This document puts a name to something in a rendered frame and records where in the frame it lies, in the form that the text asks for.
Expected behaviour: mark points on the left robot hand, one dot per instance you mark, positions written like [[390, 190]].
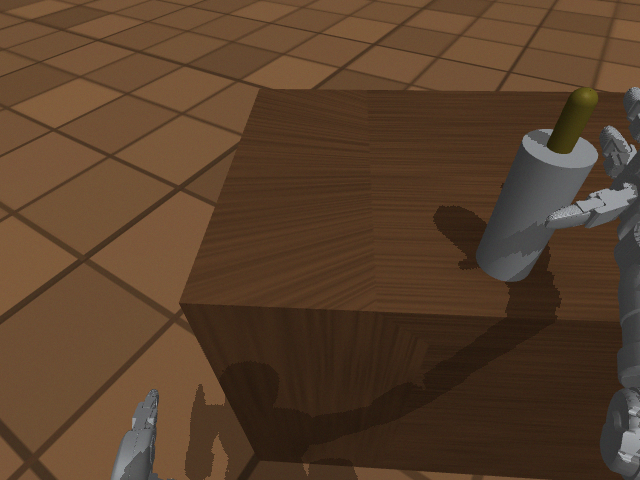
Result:
[[136, 453]]

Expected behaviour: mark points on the right robot arm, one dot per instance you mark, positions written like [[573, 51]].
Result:
[[620, 437]]

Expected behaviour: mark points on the bottle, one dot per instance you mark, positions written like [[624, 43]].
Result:
[[548, 170]]

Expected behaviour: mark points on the right robot hand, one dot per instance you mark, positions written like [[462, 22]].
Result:
[[622, 163]]

